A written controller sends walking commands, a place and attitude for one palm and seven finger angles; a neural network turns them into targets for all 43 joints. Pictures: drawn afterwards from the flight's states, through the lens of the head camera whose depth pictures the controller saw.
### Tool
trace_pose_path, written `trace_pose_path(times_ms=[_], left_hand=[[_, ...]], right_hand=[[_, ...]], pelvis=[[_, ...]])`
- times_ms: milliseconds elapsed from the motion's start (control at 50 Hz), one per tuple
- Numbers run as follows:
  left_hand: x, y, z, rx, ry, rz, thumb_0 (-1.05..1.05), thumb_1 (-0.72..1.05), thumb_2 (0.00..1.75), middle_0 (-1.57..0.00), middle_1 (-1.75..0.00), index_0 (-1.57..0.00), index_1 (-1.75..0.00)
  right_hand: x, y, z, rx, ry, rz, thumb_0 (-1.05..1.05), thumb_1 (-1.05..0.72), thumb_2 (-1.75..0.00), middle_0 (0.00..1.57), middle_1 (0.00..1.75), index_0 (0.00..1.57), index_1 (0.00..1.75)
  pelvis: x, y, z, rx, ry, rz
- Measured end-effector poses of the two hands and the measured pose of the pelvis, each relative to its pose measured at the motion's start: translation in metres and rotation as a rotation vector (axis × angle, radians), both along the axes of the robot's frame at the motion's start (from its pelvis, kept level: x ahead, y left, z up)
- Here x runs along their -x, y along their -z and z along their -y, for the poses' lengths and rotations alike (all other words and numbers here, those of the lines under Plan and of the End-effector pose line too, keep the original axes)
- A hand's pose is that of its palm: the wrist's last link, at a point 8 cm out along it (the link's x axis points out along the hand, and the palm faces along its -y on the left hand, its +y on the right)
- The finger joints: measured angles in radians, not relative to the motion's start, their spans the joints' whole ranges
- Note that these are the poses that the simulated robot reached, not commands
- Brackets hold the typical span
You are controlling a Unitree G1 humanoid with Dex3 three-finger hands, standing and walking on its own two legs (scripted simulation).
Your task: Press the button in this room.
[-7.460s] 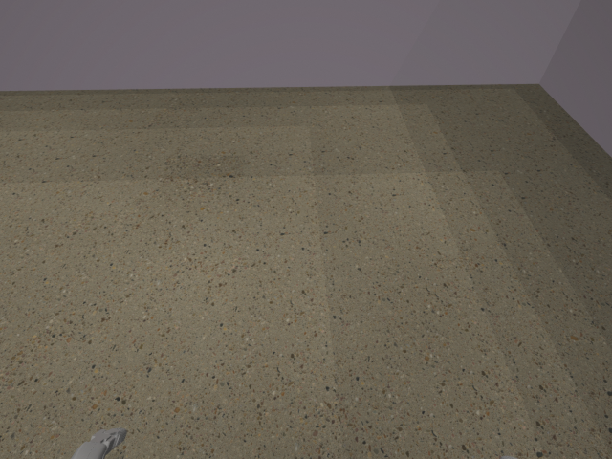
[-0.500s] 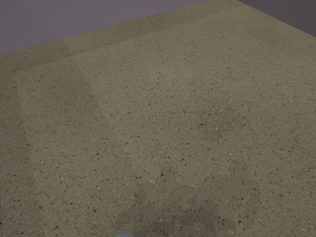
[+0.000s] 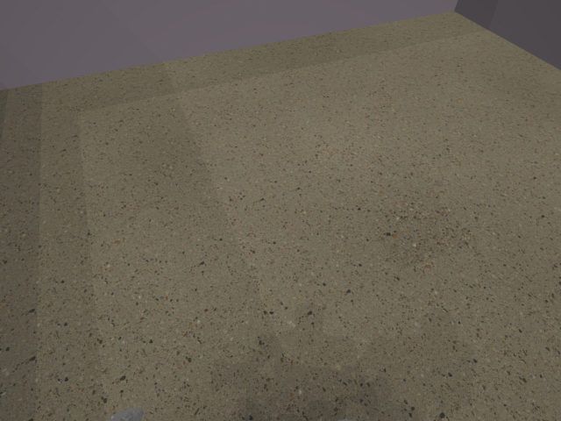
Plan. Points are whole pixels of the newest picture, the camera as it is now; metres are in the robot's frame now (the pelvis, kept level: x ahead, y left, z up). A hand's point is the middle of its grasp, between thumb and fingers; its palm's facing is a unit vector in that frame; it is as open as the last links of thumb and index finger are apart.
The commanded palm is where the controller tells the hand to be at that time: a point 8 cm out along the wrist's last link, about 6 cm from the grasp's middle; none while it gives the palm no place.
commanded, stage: turn or walk to find it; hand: left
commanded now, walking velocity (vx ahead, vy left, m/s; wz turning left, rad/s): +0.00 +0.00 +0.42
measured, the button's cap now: out of the picture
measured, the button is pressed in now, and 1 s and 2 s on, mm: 0 0 0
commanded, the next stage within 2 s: none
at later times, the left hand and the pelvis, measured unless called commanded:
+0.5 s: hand out of the picture -0.03 +0.15 -0.16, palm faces +0.27 -0.92 -0.28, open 7.3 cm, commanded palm none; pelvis -0.04 -0.05 +0.00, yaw +15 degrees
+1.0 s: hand out of the picture -0.09 +0.21 -0.17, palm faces +0.44 -0.86 -0.26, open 7.4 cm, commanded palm none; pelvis -0.07 -0.02 +0.00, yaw +25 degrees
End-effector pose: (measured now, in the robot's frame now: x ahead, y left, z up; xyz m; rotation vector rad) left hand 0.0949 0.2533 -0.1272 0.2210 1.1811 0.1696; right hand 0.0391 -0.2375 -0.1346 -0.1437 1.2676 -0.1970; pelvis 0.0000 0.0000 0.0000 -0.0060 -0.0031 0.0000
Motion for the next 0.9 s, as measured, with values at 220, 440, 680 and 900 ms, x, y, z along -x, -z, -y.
trace_pose_path(times_ms=[220,440,680,900], left_hand=[[0.029,-0.020,0.054,-0.040,-0.053,0.082,0.00,0.91,0.90,-0.20,-0.30,-0.20,-0.30],[0.116,-0.012,0.064,-0.021,-0.231,-0.013,0.00,0.91,0.90,-0.20,-0.30,-0.20,-0.30],[0.236,0.032,0.026,0.044,-0.431,-0.179,0.00,0.91,0.90,-0.20,-0.30,-0.20,-0.30],[0.238,0.013,0.005,0.041,-0.473,-0.113,0.01,0.91,0.90,-0.19,-0.30,-0.20,-0.30]], right_hand=[[0.037,0.028,0.052,-0.053,-0.036,-0.118,0.00,-0.91,-0.90,0.20,0.30,0.20,0.30],[0.006,0.020,0.066,-0.018,-0.183,-0.124,0.00,-0.91,-0.90,0.20,0.30,0.20,0.30],[-0.076,0.000,-0.012,0.039,-0.417,0.095,0.00,-0.91,-0.90,0.20,0.30,0.20,0.30],[-0.067,-0.016,-0.048,0.014,-0.486,0.110,0.00,-0.91,-0.90,0.20,0.30,0.21,0.30]], pelvis=[[0.020,0.004,0.044,-0.044,-0.105,0.012],[0.031,0.000,0.054,-0.049,-0.225,0.016],[0.059,0.017,0.018,-0.020,-0.330,0.017],[0.072,-0.001,0.006,0.010,-0.398,0.011]])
